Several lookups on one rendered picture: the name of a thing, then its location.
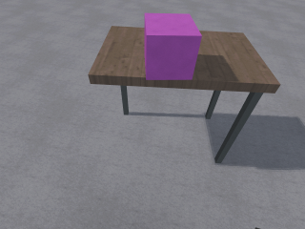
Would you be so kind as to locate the carton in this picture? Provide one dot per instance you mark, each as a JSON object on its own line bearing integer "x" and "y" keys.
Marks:
{"x": 171, "y": 46}

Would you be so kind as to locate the table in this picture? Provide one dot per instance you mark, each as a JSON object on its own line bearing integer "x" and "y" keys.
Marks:
{"x": 226, "y": 61}

